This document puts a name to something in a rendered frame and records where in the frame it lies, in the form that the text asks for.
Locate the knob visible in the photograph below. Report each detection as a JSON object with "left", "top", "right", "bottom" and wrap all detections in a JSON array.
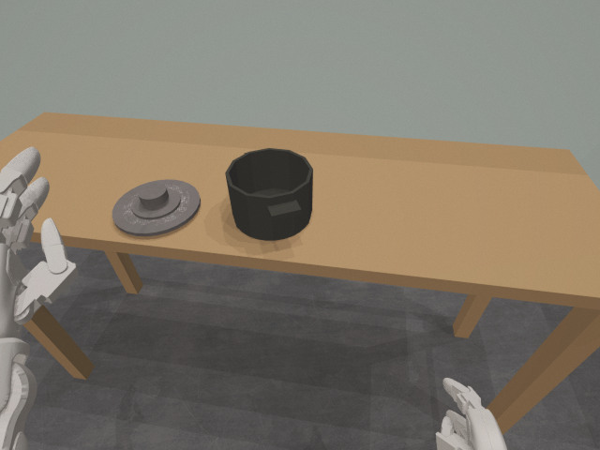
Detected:
[{"left": 138, "top": 183, "right": 169, "bottom": 207}]

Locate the lid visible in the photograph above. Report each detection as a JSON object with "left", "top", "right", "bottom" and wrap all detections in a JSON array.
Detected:
[{"left": 112, "top": 179, "right": 201, "bottom": 236}]

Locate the robot left hand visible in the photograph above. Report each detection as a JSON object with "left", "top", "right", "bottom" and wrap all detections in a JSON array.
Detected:
[{"left": 0, "top": 147, "right": 78, "bottom": 339}]

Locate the robot right hand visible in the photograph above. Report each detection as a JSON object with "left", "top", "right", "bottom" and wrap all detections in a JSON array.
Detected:
[{"left": 436, "top": 378, "right": 507, "bottom": 450}]

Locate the pot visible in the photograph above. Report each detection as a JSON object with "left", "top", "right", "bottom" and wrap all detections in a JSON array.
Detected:
[{"left": 225, "top": 148, "right": 313, "bottom": 241}]

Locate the left robot forearm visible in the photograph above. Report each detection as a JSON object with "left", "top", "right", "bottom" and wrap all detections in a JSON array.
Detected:
[{"left": 0, "top": 337, "right": 38, "bottom": 450}]

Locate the table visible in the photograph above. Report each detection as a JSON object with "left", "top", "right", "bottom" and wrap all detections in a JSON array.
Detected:
[{"left": 0, "top": 112, "right": 600, "bottom": 435}]

